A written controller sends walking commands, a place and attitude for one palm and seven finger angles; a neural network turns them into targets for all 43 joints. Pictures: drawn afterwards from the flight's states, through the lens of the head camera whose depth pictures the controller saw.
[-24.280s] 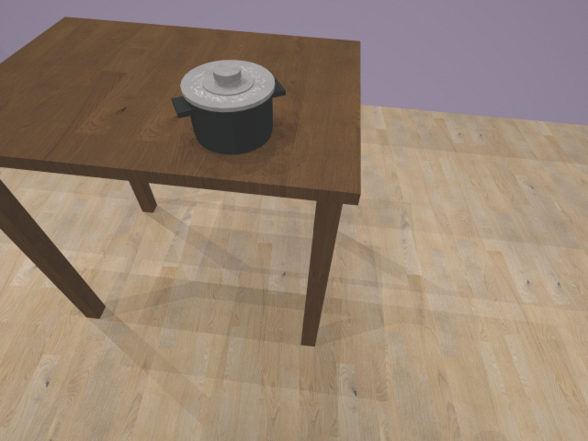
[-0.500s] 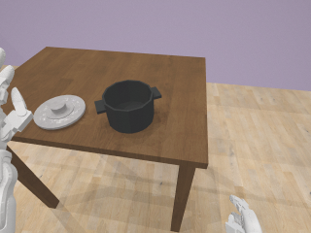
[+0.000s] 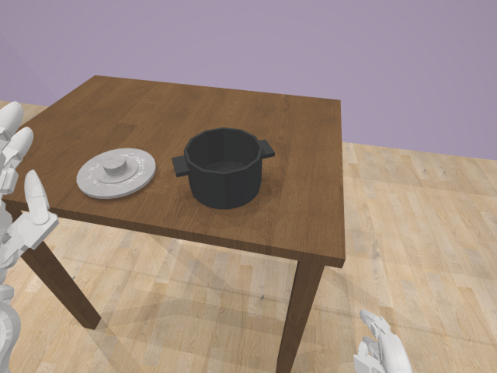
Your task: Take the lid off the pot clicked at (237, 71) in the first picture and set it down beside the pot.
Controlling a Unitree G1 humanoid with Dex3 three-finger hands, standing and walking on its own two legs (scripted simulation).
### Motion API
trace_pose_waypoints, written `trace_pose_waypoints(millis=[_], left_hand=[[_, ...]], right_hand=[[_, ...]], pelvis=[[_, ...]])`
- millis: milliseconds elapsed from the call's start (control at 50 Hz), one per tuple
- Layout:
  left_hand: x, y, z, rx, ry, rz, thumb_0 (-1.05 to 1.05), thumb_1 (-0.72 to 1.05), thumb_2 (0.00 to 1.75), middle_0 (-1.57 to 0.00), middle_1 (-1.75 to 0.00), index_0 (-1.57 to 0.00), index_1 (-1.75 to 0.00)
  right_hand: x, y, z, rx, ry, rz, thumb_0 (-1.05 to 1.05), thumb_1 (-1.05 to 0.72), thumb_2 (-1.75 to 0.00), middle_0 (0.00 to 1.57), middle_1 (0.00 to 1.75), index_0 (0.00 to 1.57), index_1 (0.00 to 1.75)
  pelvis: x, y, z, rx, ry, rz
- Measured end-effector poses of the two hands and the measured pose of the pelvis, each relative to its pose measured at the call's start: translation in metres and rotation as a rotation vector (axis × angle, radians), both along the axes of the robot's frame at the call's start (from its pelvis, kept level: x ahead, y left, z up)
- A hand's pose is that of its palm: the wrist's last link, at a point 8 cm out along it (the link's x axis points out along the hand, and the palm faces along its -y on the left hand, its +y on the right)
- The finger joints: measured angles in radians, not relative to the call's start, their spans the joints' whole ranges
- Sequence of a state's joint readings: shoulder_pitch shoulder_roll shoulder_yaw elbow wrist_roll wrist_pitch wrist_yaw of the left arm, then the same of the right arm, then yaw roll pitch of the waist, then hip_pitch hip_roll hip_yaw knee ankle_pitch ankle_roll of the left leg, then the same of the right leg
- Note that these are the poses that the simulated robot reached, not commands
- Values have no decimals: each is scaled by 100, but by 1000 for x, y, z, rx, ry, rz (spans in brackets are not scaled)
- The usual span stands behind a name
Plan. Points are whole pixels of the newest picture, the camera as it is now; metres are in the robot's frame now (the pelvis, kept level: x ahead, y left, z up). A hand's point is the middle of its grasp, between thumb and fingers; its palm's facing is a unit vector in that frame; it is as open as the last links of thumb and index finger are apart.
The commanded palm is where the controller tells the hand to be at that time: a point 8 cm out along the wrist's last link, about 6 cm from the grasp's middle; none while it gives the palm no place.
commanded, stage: step back with the hand held close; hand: left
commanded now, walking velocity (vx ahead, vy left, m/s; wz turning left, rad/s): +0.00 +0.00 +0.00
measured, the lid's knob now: (114, 164) +0.49 +0.38 +0.06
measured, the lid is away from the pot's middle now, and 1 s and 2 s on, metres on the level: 0.25 0.25 0.25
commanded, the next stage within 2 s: stop stepping back and stand still in 1.18 s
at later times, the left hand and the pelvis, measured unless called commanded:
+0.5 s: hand (38, 244) +0.16 +0.26 +0.22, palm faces +0.33 -0.80 -0.50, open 7.4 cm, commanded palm +0.10 +0.31 +0.24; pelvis -0.03 +0.03 -0.01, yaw -1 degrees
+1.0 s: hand out of the picture +0.08 +0.28 +0.23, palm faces +0.46 -0.78 -0.42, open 7.4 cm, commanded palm +0.01 +0.33 +0.24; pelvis -0.12 +0.05 -0.02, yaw +0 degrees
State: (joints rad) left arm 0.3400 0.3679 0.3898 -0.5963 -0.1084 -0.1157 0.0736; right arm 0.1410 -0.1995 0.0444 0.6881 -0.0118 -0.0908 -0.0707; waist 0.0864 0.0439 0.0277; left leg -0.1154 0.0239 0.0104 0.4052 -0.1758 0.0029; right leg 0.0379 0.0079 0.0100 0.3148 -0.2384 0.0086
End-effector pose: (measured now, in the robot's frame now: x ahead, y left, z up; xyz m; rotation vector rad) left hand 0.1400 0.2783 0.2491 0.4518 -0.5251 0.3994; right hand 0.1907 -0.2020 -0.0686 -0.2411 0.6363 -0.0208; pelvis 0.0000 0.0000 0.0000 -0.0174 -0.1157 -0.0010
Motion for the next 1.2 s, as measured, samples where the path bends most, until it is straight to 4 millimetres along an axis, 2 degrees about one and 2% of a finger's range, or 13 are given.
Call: trace_pose_waypoints(millis=[100, 220, 320, 400, 480, 600, 720, 920, 1000, 1080, 1120, 1160, 1200], left_hand=[[-4, -1, 0, -3, -3, -3, 1, 89, 90, -21, -31, -21, -30], [-2, 7, 17, 115, -62, -2, 1, 89, 90, -21, -31, -21, -30], [9, 12, 1, 124, 28, -57, 1, 89, 90, -21, -31, -21, -30], [8, 16, -13, 137, 103, -98, 1, 89, 90, -21, -31, -21, -30], [-6, 19, -16, 172, 110, -121, 1, 89, 90, -21, -31, -21, -30], [-39, 24, -5, 221, 21, -83, 1, 89, 90, -22, -31, -21, -30], [-68, 31, 1, 187, -70, -28, 1, 89, 90, -21, -31, -21, -30], [-86, 46, -7, 143, -102, -45, 1, 89, 90, -21, -31, -21, -30], [-102, 44, -5, 190, -84, -45, 1, 89, 90, -21, -31, -21, -30], [-120, 43, -1, 190, -95, -94, 1, 89, 90, -21, -31, -21, -30], [-126, 49, 1, 178, -117, -106, 1, 89, 90, -21, -31, -21, -30], [-129, 59, -1, 175, -151, -113, 1, 89, 90, -21, -31, -21, -30], [-131, 68, -4, 173, -170, -115, 1, 89, 90, -21, -31, -21, -30]], right_hand=[[-3, 2, 2, 0, -11, 5, 2, -90, -90, 20, 30, 20, 30], [-8, -4, 2, 0, 6, -32, 1, -90, -90, 20, 30, 20, 30], [-23, -13, 1, -14, 33, -118, 1, -90, -90, 20, 30, 20, 30], [-41, -16, 3, -35, 56, -166, 1, -90, -90, 20, 29, 20, 30], [-61, -13, 4, -51, 69, -174, 1, -90, -90, 20, 29, 20, 30], [-84, -2, -5, -38, 66, -150, 1, -90, -90, 20, 29, 20, 30], [-107, 8, -14, -20, 72, -133, 1, -90, -90, 20, 29, 20, 30], [-142, 17, -14, -41, 41, -169, 2, -90, -90, 20, 29, 20, 30], [-153, 21, -15, -19, 36, -152, 1, -90, -90, 20, 29, 20, 30], [-169, 24, -15, -40, 95, -147, 1, -90, -90, 20, 29, 20, 30], [-178, 28, -11, -56, 111, -158, 1, -90, -90, 20, 29, 20, 30], [-184, 30, -11, -84, 88, -163, 1, -90, -90, 20, 30, 20, 30], [-192, 35, -13, -90, 78, -178, 1, -90, -90, 20, 30, 20, 30]], pelvis=[[-3, 1, 0, -1, -3, -2], [-6, 8, -3, -21, 56, 1], [-9, 20, -4, -14, 86, -13], [-17, 27, -6, -9, 97, -25], [-30, 31, -8, -8, 102, -25], [-52, 33, -14, -22, 100, -7], [-70, 35, -16, -40, 97, 5], [-103, 50, -22, -68, 88, 1], [-118, 48, -24, -41, 119, 3], [-131, 58, -18, -20, 116, -14], [-135, 64, -16, -7, 121, -19], [-142, 73, -22, -28, 132, -14], [-157, 79, -25, -16, 129, -9]])
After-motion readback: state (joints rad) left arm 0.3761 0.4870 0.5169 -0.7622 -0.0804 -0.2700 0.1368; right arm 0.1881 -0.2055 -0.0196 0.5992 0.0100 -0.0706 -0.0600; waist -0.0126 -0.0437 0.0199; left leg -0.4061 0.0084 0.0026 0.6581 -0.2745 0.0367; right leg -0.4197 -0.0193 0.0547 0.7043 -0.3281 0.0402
